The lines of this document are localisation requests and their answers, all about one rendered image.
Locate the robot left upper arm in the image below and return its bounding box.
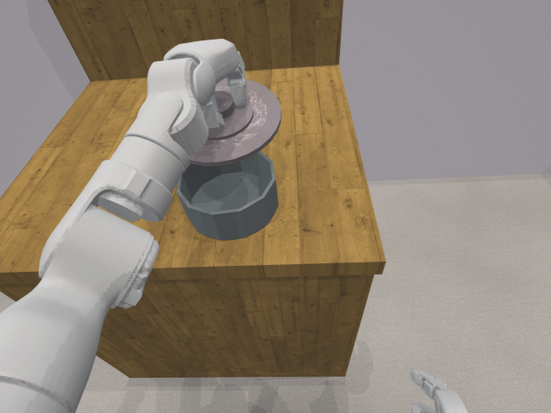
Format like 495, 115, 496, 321
0, 205, 159, 413

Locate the left robot forearm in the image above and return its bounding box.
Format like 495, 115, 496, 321
39, 50, 216, 279

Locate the left robot hand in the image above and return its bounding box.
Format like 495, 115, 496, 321
164, 39, 247, 129

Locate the lid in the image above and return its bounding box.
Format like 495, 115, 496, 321
189, 78, 282, 166

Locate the knob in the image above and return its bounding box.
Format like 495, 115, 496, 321
214, 90, 235, 119

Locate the pot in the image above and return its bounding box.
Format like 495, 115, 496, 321
176, 151, 279, 240

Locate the table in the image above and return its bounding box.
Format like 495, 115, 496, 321
0, 0, 386, 378

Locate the right robot hand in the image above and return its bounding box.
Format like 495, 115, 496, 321
411, 369, 468, 413

